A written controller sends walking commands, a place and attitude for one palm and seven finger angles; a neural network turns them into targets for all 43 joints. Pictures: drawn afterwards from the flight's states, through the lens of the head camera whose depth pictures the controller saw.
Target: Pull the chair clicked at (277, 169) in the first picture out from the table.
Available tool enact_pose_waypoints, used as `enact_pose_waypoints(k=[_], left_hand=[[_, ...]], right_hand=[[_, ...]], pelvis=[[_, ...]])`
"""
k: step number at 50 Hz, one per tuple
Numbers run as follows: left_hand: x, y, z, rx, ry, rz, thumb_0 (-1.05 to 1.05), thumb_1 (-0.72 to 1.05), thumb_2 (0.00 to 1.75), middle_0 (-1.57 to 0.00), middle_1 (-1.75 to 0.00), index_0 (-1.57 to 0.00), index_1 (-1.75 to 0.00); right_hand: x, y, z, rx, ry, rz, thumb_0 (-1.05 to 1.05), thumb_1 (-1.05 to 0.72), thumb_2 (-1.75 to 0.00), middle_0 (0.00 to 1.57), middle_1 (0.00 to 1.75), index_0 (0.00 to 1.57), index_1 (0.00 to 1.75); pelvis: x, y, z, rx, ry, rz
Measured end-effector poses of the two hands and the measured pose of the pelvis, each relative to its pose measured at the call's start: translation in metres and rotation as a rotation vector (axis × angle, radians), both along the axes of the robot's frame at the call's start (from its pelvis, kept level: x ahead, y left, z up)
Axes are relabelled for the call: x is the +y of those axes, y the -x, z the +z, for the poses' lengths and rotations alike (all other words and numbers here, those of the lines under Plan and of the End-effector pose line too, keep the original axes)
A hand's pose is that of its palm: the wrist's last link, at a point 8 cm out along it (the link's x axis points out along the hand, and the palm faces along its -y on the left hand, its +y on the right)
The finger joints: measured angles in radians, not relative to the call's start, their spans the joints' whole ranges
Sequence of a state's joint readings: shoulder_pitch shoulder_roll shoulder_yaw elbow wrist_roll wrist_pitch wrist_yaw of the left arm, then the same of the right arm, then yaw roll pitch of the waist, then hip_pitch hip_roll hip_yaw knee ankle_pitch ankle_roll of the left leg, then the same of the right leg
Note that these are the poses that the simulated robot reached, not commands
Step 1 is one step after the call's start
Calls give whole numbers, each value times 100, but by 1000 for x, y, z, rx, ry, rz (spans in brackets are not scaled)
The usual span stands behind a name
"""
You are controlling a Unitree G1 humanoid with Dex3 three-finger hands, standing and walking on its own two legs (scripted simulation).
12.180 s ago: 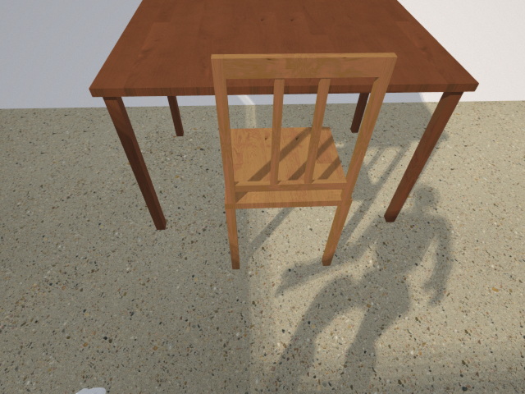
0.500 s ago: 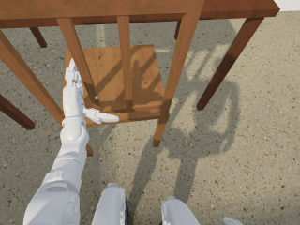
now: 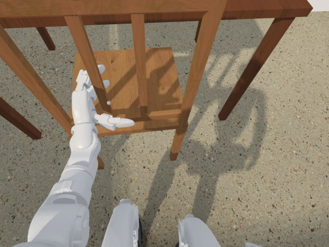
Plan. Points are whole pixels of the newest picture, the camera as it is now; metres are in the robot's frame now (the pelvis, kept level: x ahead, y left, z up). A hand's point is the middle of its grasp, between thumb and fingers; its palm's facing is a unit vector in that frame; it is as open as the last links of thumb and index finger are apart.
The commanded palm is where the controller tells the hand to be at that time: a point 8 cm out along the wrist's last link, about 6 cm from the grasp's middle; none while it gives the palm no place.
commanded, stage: hook a spindle and tug to test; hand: left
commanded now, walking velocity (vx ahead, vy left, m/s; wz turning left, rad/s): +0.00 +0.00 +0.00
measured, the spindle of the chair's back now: (97, 81) +0.50 +0.16 +0.06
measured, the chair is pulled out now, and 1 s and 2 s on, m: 0.00 0.04 0.16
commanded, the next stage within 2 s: step backward, pulling the chair out in 1.06 s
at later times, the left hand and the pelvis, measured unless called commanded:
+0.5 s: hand (111, 98) +0.46 +0.13 +0.03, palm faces +0.12 -0.99 -0.02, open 5.5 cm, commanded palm +0.42 +0.16 +0.03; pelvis +0.01 +0.00 +0.00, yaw -1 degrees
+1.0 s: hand (113, 113) +0.42 +0.12 +0.03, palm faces +0.10 -0.99 -0.02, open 5.5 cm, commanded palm +0.39 +0.16 +0.03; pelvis +0.02 +0.00 +0.01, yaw +0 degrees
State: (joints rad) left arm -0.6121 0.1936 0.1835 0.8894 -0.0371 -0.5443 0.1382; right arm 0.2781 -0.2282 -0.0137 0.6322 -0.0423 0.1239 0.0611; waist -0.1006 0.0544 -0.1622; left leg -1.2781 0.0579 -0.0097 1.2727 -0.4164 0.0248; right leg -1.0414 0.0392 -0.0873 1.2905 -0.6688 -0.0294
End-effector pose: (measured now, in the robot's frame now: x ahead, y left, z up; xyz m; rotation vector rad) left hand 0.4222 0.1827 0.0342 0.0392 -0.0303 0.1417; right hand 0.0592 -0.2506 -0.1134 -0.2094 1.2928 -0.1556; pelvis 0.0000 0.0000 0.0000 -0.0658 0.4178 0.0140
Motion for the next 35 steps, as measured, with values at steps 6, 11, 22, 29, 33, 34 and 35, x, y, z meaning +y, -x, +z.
enact_pose_waypoints(k=[6, 11, 22, 29, 33, 34, 35], left_hand=[[0, -6, 0, 4, -2, -1, -1, -20, 43, -41, -115, -35, -113], [-2, -10, -1, 7, 5, -11, 0, 5, 54, -44, -130, -41, -131], [-4, -14, -1, 11, 12, -25, 1, 63, 79, -46, -140, -44, -141], [-7, -9, -1, 16, 25, -19, 2, 71, 79, -44, -141, -41, -142], [-9, -2, -1, 14, 22, -26, 1, 71, 78, -44, -141, -41, -143], [-9, 0, -1, 13, 22, -28, 1, 71, 78, -44, -141, -41, -143], [-9, 1, -1, 13, 22, -29, 1, 71, 78, -44, -141, -41, -143]], right_hand=[[-2, 5, 0, 22, 6, -4, 0, -91, -90, 20, 30, 20, 30], [-3, 6, 1, 27, 9, -10, 0, -91, -90, 20, 30, 20, 30], [-1, -4, 5, 9, 2, -21, 0, -91, -90, 20, 30, 20, 30], [4, -14, 6, -3, -16, -19, 0, -91, -90, 20, 30, 20, 30], [5, -21, 8, -13, -24, -12, 0, -91, -90, 20, 30, 20, 30], [6, -23, 8, -17, -25, -10, 0, -91, -90, 20, 30, 20, 30], [6, -25, 8, -22, -26, -8, 0, -91, -90, 20, 30, 20, 30]], pelvis=[[-1, -1, 0, 6, 2, 3], [0, -2, 0, 10, 2, 0], [1, -9, 2, 16, -2, -11], [3, -13, 5, 15, -7, -14], [2, -16, 7, 11, -11, -15], [2, -16, 7, 10, -11, -14], [2, -17, 8, 9, -11, -14]])
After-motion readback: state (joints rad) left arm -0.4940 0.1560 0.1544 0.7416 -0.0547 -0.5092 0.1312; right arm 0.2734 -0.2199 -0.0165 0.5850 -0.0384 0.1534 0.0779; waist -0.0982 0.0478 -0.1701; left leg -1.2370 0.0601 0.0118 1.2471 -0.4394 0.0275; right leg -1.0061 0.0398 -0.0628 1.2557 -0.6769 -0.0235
